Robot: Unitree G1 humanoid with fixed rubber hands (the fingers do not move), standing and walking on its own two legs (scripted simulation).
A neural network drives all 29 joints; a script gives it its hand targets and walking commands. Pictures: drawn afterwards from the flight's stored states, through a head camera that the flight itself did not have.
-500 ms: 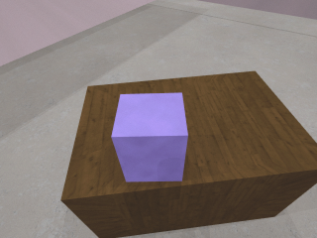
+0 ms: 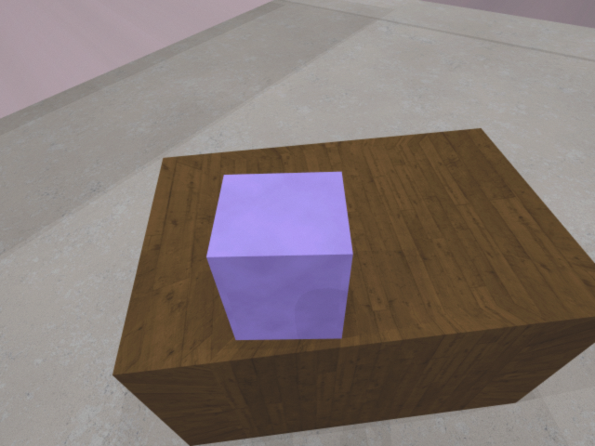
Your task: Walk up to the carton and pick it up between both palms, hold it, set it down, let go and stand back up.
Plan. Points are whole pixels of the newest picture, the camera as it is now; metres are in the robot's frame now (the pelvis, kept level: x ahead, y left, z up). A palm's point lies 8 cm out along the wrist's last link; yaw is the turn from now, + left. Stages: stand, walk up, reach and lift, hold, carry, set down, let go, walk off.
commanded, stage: stand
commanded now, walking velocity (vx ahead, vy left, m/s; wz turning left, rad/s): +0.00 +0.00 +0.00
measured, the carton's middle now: (285, 260) +0.45 +0.04 -0.06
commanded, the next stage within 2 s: none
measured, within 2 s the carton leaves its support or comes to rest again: neither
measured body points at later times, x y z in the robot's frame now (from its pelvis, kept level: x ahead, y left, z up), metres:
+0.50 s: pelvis +0.02 +0.00 +0.00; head +0.02 -0.01 +0.45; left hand -0.04 +0.18 -0.16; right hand -0.03 -0.19 -0.17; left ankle +0.03 +0.12 -0.74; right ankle +0.00 -0.12 -0.74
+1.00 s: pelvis +0.03 -0.01 +0.00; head +0.03 -0.01 +0.45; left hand -0.02 +0.18 -0.16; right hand -0.01 -0.19 -0.17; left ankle +0.03 +0.12 -0.74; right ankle +0.00 -0.12 -0.74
